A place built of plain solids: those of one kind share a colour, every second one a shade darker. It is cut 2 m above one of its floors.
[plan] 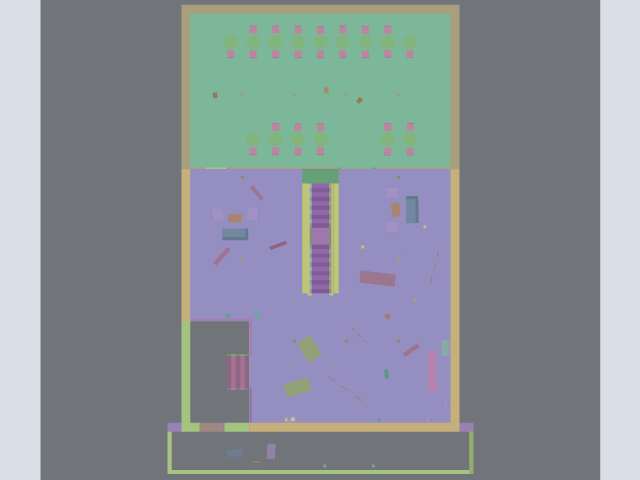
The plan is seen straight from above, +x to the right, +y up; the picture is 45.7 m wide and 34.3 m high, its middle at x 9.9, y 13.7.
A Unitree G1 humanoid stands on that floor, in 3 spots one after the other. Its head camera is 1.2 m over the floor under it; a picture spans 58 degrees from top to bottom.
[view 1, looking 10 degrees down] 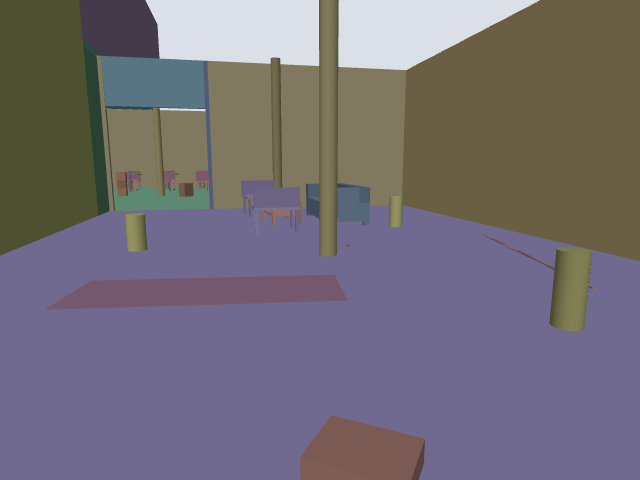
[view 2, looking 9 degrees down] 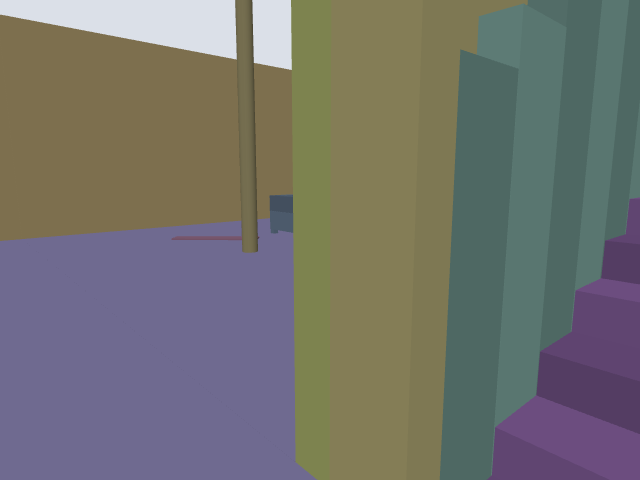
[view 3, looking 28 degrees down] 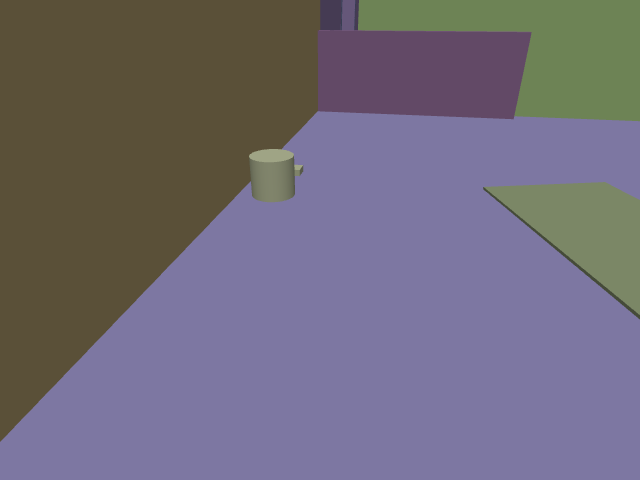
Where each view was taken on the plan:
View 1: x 14.22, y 6.79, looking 78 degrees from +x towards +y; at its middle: column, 5.72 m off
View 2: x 9.93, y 8.89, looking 139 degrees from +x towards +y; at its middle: block_well_side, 1.55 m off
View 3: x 10.82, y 1.79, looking -169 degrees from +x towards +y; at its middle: floor_hall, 2.56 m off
